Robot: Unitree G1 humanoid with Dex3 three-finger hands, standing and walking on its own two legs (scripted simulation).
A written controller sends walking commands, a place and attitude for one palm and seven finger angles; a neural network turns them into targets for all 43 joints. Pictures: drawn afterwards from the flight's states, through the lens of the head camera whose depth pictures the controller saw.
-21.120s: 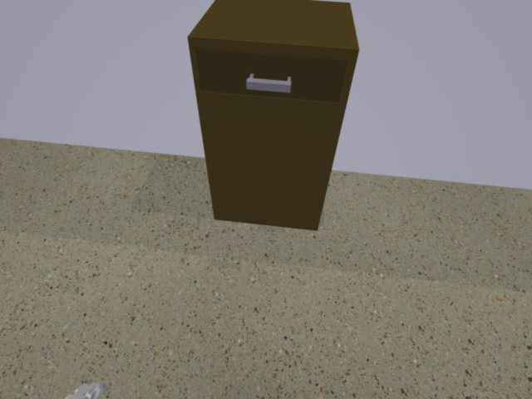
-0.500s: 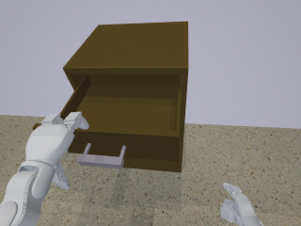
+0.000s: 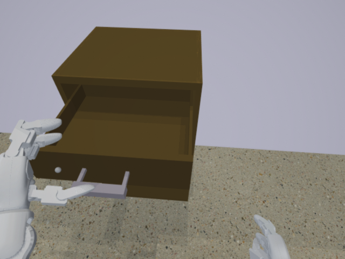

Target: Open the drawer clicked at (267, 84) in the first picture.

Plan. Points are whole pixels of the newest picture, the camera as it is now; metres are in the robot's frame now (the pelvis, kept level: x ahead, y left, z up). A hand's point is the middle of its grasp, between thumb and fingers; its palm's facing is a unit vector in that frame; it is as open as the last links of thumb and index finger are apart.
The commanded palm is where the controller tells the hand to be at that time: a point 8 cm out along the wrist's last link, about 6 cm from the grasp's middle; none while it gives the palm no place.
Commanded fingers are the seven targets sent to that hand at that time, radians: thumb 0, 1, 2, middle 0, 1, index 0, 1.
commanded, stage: draw the hand back to the body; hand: left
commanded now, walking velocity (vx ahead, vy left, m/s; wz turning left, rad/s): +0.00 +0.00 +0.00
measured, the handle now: (102, 181) +0.29 +0.23 -0.01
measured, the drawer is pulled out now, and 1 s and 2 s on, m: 0.29 0.29 0.29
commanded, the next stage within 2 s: step back with the hand held close in 0.66 s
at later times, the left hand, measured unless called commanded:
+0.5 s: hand (39, 180) +0.19 +0.26 +0.16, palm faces +0.43 -0.81 -0.40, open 8.3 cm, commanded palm +0.13 +0.29 +0.18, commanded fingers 0.00 0.90 0.90 -0.20 -0.30 -0.20 -0.30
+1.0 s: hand (42, 190) +0.18 +0.25 +0.15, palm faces +0.32 -0.82 -0.48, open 7.5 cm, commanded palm +0.11 +0.30 +0.18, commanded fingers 0.00 0.90 0.90 -0.20 -0.30 -0.20 -0.30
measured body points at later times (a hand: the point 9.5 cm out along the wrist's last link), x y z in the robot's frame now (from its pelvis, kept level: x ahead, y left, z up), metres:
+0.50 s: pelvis +0.00 +0.01 +0.00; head -0.01 +0.00 +0.45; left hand +0.16 +0.30 +0.19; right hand +0.21 -0.20 -0.08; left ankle -0.04 +0.14 -0.74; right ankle +0.02 -0.12 -0.74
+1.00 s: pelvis -0.02 +0.02 +0.00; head +0.01 +0.01 +0.45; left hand +0.15 +0.29 +0.18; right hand +0.17 -0.22 -0.08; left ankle -0.04 +0.14 -0.74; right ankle +0.02 -0.12 -0.74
